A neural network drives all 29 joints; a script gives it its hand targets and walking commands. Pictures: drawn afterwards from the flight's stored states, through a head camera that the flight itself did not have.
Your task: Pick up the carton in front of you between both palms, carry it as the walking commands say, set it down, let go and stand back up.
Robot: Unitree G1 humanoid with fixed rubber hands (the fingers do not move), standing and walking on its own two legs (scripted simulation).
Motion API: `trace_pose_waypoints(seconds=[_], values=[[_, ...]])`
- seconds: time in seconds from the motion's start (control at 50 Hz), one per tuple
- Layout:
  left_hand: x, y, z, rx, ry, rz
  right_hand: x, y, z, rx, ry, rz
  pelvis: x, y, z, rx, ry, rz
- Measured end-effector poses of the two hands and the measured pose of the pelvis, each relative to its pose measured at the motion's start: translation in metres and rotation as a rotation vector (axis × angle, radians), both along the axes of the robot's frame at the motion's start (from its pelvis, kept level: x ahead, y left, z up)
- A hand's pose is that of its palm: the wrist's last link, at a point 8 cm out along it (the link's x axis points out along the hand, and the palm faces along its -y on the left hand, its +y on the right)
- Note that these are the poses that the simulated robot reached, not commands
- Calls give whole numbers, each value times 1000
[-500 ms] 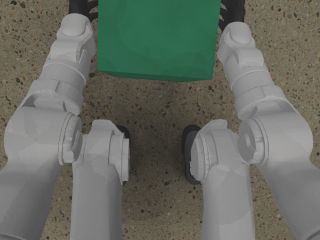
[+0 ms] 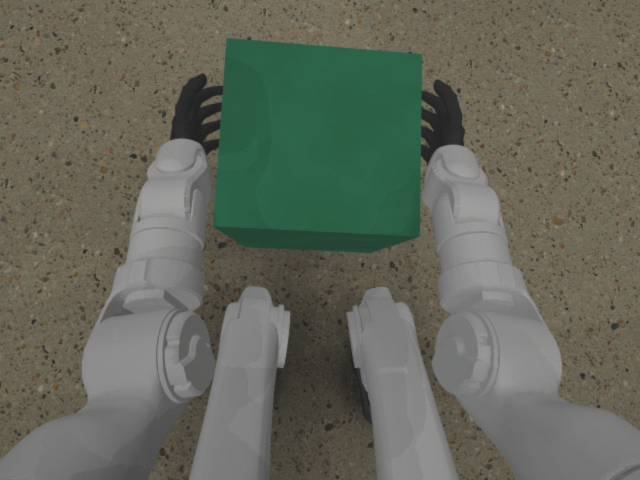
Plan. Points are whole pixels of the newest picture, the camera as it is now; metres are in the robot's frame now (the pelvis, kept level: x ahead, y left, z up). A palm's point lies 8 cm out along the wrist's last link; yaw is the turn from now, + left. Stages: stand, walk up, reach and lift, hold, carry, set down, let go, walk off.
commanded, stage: reach and lift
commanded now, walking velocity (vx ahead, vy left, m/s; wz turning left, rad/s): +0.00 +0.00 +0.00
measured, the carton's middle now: (315, 170) +0.48 +0.01 -0.14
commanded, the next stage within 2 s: none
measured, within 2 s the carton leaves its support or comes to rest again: neither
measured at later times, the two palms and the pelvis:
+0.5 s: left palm (137, 107) +0.45 +0.16 +0.08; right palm (519, 113) +0.45 -0.14 +0.09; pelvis +0.05 +0.00 +0.13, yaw +0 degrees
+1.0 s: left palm out of the picture +0.41 +0.15 +0.24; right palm out of the picture +0.42 -0.15 +0.24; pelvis +0.10 +0.00 +0.27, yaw +1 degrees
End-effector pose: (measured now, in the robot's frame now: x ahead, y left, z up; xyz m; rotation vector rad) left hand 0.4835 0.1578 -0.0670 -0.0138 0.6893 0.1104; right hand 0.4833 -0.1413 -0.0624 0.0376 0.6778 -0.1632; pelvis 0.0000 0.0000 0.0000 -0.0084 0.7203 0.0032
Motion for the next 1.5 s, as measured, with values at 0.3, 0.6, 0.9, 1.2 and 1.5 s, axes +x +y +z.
trace_pose_waypoints(seconds=[0.3, 0.6, 0.9, 1.2, 1.5], values=[[-17, -2, 83, -9, -10, 15, -16, -3, 82, 12, -11, -3, 25, -2, 73, 4, -34, 1], [-42, -3, 186, -15, 3, 29, -38, -4, 185, 14, 1, 0, 58, -2, 164, 5, -183, 4], [-65, -4, 278, -8, -4, 33, -60, -5, 277, 7, -5, 11, 91, -1, 246, 8, -374, 6], [-85, -6, 368, 0, -27, 36, -78, -8, 366, -7, -27, 28, 113, -1, 300, 12, -631, 7], [-98, -7, 395, 25, 9, 14, -91, -9, 393, -33, 8, 51, 96, -3, 306, 14, -775, 4]])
